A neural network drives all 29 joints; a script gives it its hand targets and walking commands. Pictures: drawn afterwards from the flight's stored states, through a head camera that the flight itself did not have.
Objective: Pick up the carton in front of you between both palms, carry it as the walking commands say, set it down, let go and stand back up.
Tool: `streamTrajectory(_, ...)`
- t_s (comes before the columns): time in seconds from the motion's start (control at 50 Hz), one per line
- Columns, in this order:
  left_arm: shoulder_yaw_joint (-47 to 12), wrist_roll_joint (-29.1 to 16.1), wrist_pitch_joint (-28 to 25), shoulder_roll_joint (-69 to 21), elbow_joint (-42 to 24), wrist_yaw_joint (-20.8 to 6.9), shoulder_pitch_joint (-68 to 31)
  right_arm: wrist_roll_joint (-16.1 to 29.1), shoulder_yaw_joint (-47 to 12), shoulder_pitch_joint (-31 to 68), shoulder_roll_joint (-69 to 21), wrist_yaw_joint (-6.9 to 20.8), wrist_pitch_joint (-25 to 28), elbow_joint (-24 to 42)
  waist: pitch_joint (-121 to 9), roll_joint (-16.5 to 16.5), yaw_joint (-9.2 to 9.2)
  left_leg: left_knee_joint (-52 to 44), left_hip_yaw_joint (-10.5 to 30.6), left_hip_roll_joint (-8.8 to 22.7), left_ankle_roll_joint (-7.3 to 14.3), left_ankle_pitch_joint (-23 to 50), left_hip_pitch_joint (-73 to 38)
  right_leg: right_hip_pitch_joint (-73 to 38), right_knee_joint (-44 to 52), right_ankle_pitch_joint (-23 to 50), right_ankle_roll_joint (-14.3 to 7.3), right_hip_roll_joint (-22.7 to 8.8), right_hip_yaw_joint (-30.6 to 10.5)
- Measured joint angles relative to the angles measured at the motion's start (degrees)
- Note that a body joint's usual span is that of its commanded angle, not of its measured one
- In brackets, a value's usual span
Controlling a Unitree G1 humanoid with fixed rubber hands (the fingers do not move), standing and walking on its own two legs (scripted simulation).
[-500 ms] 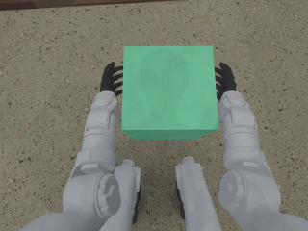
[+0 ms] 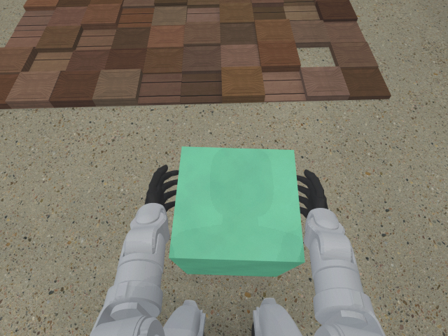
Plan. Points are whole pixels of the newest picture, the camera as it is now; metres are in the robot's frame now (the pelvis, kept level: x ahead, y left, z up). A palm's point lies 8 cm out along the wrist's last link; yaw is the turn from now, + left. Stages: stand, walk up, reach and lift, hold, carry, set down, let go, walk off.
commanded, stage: reach and lift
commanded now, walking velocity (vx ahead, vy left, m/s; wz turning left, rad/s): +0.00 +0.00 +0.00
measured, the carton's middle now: (234, 219) +0.34 -0.01 -0.10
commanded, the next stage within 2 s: hold in 1.40 s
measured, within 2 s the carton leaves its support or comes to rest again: neither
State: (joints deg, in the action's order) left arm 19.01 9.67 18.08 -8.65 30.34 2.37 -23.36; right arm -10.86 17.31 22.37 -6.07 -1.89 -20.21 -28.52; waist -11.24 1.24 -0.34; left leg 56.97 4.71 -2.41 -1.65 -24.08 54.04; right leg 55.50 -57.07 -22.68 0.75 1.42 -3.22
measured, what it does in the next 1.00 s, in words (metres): rises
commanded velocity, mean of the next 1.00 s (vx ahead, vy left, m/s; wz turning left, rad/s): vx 0.00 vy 0.00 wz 0.00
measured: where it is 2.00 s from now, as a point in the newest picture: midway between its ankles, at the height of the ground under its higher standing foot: outside the picture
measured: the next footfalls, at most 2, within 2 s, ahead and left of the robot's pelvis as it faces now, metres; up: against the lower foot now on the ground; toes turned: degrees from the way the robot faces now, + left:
none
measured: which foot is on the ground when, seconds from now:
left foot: down 0.00-1.00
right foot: down 0.00-1.00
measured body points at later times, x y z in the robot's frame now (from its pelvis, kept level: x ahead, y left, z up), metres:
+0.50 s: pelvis +0.01 +0.01 +0.07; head -0.02 +0.01 +0.52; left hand +0.32 +0.16 +0.09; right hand +0.32 -0.15 +0.09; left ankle +0.03 +0.14 -0.67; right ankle +0.04 -0.12 -0.67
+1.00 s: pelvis +0.02 +0.00 +0.07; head +0.00 +0.00 +0.52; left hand +0.33 +0.15 +0.10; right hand +0.32 -0.15 +0.09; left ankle +0.03 +0.14 -0.67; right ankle +0.04 -0.12 -0.67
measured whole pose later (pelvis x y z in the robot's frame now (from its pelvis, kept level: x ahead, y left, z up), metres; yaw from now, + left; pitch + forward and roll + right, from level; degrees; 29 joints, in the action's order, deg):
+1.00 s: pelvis +0.02 +0.00 +0.07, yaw +0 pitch -5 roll +0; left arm 15.0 15.6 36.0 -9.2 19.0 -0.8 -16.9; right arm -16.6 14.4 15.5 -8.8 0.6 -37.5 -17.0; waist 1.2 1.1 -0.3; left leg 24.2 4.9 -0.9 -0.8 -13.3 6.4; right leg 7.7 -24.2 -11.9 0.6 0.7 -3.7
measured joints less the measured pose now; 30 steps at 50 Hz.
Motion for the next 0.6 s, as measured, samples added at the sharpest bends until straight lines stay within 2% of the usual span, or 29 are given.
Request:
streamTrajectory(0.1,-0.66,1.57,1.24,-0.17,-0.15,-0.51,3.67,0.38,-0.44,-3.18,-0.78,-0.17,-0.99,-0.64,1.5,-0.46,0.81,-7.17,-0.39,0.65,0.37,1.67,-10.6,-10.47,7.23,1.88,0.03,0.18,-0.54)
streamTrajectory(0.22,-2.37,0.75,5.56,-0.12,-5.38,-0.71,7.67,0.63,-2.37,-6.58,-1.77,-0.49,-4.37,3.21,3.97,-0.61,0.92,-15.48,-0.3,0.88,0.79,4.22,-23.15,-23.23,15.83,4.43,0.08,-0.15,-0.62)
streamTrajectory(0.36,-4.04,2.9,11.84,0.05,-8.04,-1.16,8.77,-2.64,-2.28,-7.48,-2.59,0.85,-10.42,5.82,5.7,-0.99,-0.23,-24.93,0.33,0.97,1.03,7.72,-36.3,-36.9,25.85,7.93,0.1,-0.73,-0.18)
streamTrajectory(0.48,-3.99,5.09,15.94,-0.26,-9.05,-2.25,7.45,-4.13,-1.94,-6.92,-2.7,1.7,-14.76,7.86,8.03,-1.62,0.15,-28.84,0.09,1.17,1.16,9.57,-42.39,-42.97,29.9,9.94,0.2,-0.79,-0.48)
streamTrajectory(0.6,-2.17,7.0,18.22,-0.87,-8.65,-2.8,5.17,-5.8,0.29,-4.76,-3.26,2.83,-15.74,6.19,11.05,-1.22,0.77,-29.4,-0.7,1.26,1.24,10.06,-44.35,-44.49,30.1,10.54,0.21,-0.7,-1.29)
